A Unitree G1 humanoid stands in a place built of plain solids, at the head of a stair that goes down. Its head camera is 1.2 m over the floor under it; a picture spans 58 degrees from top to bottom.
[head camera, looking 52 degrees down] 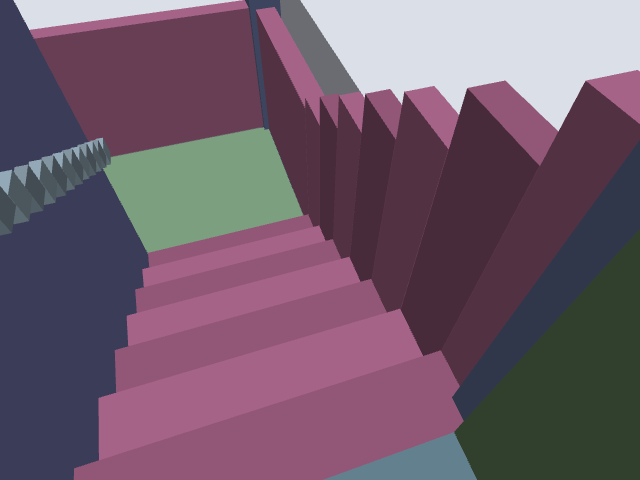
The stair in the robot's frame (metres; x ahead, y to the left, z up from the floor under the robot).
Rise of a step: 0.18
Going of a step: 0.27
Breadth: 1.17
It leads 18 degrees to the left of straight ahead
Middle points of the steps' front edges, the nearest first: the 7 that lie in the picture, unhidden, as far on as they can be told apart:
0.43 0.15 -0.17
0.68 0.23 -0.35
0.94 0.31 -0.53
1.19 0.39 -0.70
1.45 0.48 -0.88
1.71 0.56 -1.05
1.96 0.64 -1.23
